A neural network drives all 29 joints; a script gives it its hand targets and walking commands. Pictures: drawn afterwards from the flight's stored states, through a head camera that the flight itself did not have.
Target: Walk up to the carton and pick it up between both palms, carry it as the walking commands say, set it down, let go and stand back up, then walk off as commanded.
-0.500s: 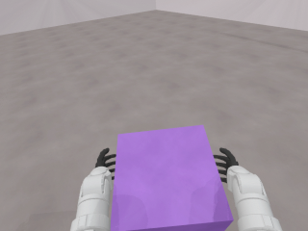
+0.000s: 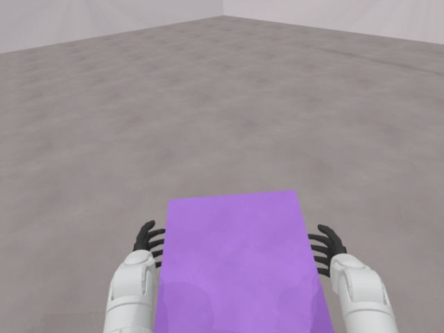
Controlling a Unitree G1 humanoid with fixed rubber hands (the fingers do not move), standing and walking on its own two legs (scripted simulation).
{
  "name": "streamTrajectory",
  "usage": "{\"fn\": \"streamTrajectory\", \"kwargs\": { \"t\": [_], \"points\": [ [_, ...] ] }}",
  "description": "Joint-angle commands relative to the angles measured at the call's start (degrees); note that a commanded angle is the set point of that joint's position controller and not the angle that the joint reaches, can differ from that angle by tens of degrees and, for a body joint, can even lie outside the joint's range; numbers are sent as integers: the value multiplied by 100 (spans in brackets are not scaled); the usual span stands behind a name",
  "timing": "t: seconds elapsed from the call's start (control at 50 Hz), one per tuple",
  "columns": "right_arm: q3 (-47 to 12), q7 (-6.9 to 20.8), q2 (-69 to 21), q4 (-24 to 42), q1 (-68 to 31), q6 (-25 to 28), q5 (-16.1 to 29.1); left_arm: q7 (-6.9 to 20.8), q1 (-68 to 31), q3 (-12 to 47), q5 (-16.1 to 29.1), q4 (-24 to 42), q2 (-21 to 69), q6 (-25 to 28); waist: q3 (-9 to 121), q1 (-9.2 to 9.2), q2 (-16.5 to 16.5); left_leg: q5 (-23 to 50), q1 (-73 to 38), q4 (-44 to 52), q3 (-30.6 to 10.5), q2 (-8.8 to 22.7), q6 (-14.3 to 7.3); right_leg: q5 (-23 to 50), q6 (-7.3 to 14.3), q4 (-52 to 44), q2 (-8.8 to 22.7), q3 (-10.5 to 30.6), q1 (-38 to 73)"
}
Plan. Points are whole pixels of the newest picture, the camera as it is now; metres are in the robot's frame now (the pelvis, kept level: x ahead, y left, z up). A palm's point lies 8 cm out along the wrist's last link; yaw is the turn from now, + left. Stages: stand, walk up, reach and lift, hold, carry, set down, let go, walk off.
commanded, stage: hold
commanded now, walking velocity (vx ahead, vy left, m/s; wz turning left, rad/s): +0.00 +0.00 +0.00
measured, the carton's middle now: (238, 273) +0.29 +0.01 -0.04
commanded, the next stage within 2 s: carry in 1.14 s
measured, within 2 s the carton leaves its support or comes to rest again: neither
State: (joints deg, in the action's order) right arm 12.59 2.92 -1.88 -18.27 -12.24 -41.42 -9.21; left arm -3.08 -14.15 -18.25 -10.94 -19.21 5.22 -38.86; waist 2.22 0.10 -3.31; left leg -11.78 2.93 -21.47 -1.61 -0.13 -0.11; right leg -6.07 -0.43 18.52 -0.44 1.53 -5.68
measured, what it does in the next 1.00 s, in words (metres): stands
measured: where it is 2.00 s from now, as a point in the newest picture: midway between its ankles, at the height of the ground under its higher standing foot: outside the picture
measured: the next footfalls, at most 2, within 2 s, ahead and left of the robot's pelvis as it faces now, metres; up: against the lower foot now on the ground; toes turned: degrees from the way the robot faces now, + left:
right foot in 1.76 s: +0.15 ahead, -0.09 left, +0.00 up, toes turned +2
left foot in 1.96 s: +0.26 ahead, +0.19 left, +0.00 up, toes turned +6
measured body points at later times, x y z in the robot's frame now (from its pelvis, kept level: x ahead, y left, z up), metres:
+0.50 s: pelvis +0.02 +0.00 +0.00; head -0.03 -0.02 +0.45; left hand +0.31 +0.20 +0.03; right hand +0.31 -0.17 +0.01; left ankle +0.01 +0.12 -0.75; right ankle +0.05 -0.12 -0.75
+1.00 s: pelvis +0.02 +0.00 +0.00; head -0.04 -0.02 +0.45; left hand +0.29 +0.20 +0.04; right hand +0.29 -0.17 +0.01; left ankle +0.01 +0.12 -0.75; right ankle +0.05 -0.12 -0.75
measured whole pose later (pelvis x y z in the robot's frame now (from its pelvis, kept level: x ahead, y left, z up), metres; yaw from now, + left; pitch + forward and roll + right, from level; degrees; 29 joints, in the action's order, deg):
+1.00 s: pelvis +0.02 +0.00 +0.00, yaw +0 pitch -6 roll -1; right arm 11.0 0.2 -3.6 -12.6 -8.1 -42.7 -9.3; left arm -2.3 -11.1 -16.2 -11.3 -15.4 5.1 -39.2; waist 2.1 -0.7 -3.3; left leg -11.5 1.4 -18.7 -1.6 -0.1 -0.2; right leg -5.7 -0.7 15.5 -0.4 1.5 -4.0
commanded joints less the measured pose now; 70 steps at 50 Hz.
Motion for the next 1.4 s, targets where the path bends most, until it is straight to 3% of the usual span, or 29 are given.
{"fn": "streamTrajectory", "kwargs": {
  "t": [0.0, 0.12, 0.2, 0.24, 0.34, 0.42, 0.44, 0.46, 0.48, 0.52, 0.6, 0.66, 0.72, 0.74, 0.78, 0.82, 0.92, 0.96, 1.1, 1.12, 1.14, 1.16, 1.18, 1.24, 1.3, 1.32, 1.34, 1.36, 1.38],
  "points": [
    [-2969, 1676, -5199, 597, -4803, 448, 1035, 2328, -4114, 3028, 1091, -454, 4978, 232, 871, -132, 465, -1138, 1367, 856, -131, -397, -232, -1012, 28, -106, -406, 34, 1045],
    [-3461, 1689, -5577, 1184, -5165, 576, 1330, 2390, -3871, 3085, 1180, -410, 5090, 329, 1359, -405, 557, -838, 1203, 707, -16, -467, -211, -882, 3, -121, -359, 124, 1224],
    [-3853, 1658, -5741, 1525, -5224, 636, 1549, 2448, -4084, 3505, 1517, 64, 5216, 439, 1909, -360, 455, -284, 878, 628, -29, -449, -229, -422, -49, -52, -308, 200, 1325],
    [-3816, 1627, -5659, 1513, -4996, 562, 1430, 2452, -3758, 3461, 1382, -50, 5156, 359, 1792, -341, 823, -188, 811, 587, -65, -486, -228, -304, -80, -91, -354, 160, 1215],
    [-3459, 1614, -5569, 847, -4136, 370, 1233, 2453, -3517, 3361, 1325, 14, 4997, 198, 1535, -172, 792, 232, 589, 675, -115, -455, -176, 248, -68, -198, -367, 213, 1190],
    [-3672, 1567, -5588, 1256, -3755, 411, 1370, 2406, -3273, 3756, 1502, 460, 5379, 185, 1810, 22, 409, 1121, 352, 674, -162, -459, -90, 1108, -43, -124, -477, 167, 1597],
    [-3796, 1551, -5656, 1345, -3659, 377, 1399, 2376, -3122, 3718, 1492, 561, 5271, 200, 1732, -114, 754, 1297, 333, 673, -205, -412, -122, 1192, -74, -106, -471, 159, 1524],
    [-3685, 1498, -5502, 1376, -3648, 345, 1314, 2367, -3080, 3714, 1464, 529, 5386, 131, 1749, 84, 828, 1553, 129, 625, -207, -474, -107, 1496, -104, -166, -481, 172, 1496],
    [-4046, 1525, -5696, 1773, -3685, 420, 1523, 2339, -2972, 4048, 1573, 907, 5501, 188, 2222, -149, 448, 2055, 23, 579, -235, -453, -66, 1821, -64, -59, -501, 253, 1676],
    [-3879, 1521, -5527, 1799, -3491, 387, 1438, 2283, -2606, 4102, 1499, 870, 5610, 42, 2280, -52, 335, 2777, -204, 566, -290, -426, 79, 1910, -66, -118, -580, 208, 1649],
    [-3927, 1434, -5426, 1892, -2970, 332, 1380, 2187, -2486, 4243, 1663, 1301, 5505, 67, 2606, 141, 591, 3461, -539, 514, -404, -366, 73, 2357, -103, -138, -579, 242, 1641],
    [-3962, 1435, -5545, 1810, -2701, 255, 1374, 2142, -2261, 4207, 1536, 1329, 5483, 22, 2518, -43, 513, 3457, -386, 481, -411, -384, 55, 2451, -114, -129, -563, 316, 1761],
    [-3821, 1410, -5250, 1968, -2798, 233, 1278, 2169, -2177, 4105, 1493, 1226, 5399, -20, 2146, 129, 391, 3014, -336, 637, -360, -375, 45, 1931, -69, -241, -576, 323, 1614],
    [-3601, 1347, -5139, 1710, -2588, 145, 1170, 2108, -2012, 3844, 1344, 1048, 5127, -94, 1538, 110, 731, 2794, -222, 704, -402, -334, 8, 1729, -75, -316, -562, 278, 1409],
    [-3630, 1377, -5152, 1747, -2873, 205, 1152, 2125, -2246, 3936, 1324, 1055, 5242, -55, 1711, 53, 346, 2697, -225, 679, -354, -366, 40, 1578, -26, -336, -559, 319, 1359],
    [-3597, 1345, -5098, 1559, -2685, 162, 1125, 2099, -2098, 3816, 1315, 915, 5103, -42, 1514, 57, 698, 2561, -33, 718, -388, -344, 4, 1490, -86, -296, -588, 219, 1384],
    [-3604, 1411, -5267, 1443, -3218, 207, 1133, 2182, -2572, 3582, 1150, 617, 4942, 13, 1302, -189, 605, 1055, 486, 769, -155, -470, -80, 892, -57, -238, -516, 216, 1420],
    [-3767, 1419, -5195, 1921, -3395, 329, 1210, 2192, -2720, 3841, 1315, 862, 5089, 101, 1926, -92, 561, 1352, 278, 676, -209, -451, -111, 1183, -53, -147, -517, 224, 1562],
    [-3432, 1518, -5230, 1128, -4147, 376, 1082, 2311, -3205, 3180, 1072, 17, 4801, 218, 977, -199, 745, -670, 959, 823, -176, -401, -300, -688, -10, -180, -385, 218, 1037],
    [-3856, 1522, -5556, 923, -4243, 378, 1134, 2334, -3269, 3466, 1110, 111, 5207, 147, 1358, 29, 1256, -1447, 1530, -511, -132, 433, -62, -1827, 102, -115, 993, 663, 259],
    [-4059, 1478, -5582, 1590, -4585, 456, 1379, 2308, -3119, 3612, 1285, 441, 5327, 189, 1242, -101, 1265, -2155, 1838, -1133, 94, 142, -56, -3484, 316, -648, 1163, 1100, 194],
    [-4341, 1427, -5615, 1873, -5006, 412, 1504, 2278, -2924, 3585, 1217, 365, 5376, 114, 1189, -171, 2011, -1955, 1756, -2677, 410, -167, 22, -4635, 475, -1384, 1650, 1638, -461],
    [-4528, 1354, -5714, 2272, -5094, 393, 1743, 2287, -3355, 3863, 1553, 893, 5459, 106, 1022, -138, 2230, -1590, 1957, -3065, 433, -49, 80, -4657, 597, -1625, 1887, 1625, -622],
    [-4625, 1301, -5809, 2558, -5203, 132, 1889, 2132, -3917, 4295, 1886, 1512, 5762, -150, 1265, 4, 2065, -1211, 1930, -2095, 196, 416, -162, -3546, 449, -1183, 1654, 662, -531],
    [-4478, 1286, -6092, 2581, -4845, -248, 2104, 1876, -4998, 4991, 2234, 2931, 6087, -522, 2013, 119, 1014, -1253, 711, -1099, 364, 2, -386, -3028, 424, -243, 1111, 181, -1204],
    [-4370, 1286, -6056, 2338, -4510, -381, 2032, 1782, -4845, 5095, 2195, 2953, 6061, -642, 1981, 199, 941, -1115, 258, -784, 38, 213, -407, -2634, 306, 313, 887, -97, -1537],
    [-4297, 1255, -5933, 2355, -4394, -499, 2112, 1716, -4297, 5027, 2061, 2724, 5959, -841, 1821, 212, -33, -2465, 345, 430, -759, 692, -549, -2703, 204, 1155, 560, -368, -1700],
    [-4373, 1180, -5984, 2829, -4582, -653, 2307, 1666, -4654, 5333, 2333, 3204, 6051, -1058, 1626, 277, -1392, -3243, 470, 1345, -2439, 1672, -900, -2178, -224, 2545, -79, -892, -2533],
    [-4419, 1162, -6070, 2895, -4460, -864, 2459, 1573, -4653, 5547, 2353, 3485, 6021, -1247, 1313, 164, -1765, -3515, 481, 1760, -3251, 2260, -1170, -1715, -333, 3436, 7, -572, -3130]
  ]
}}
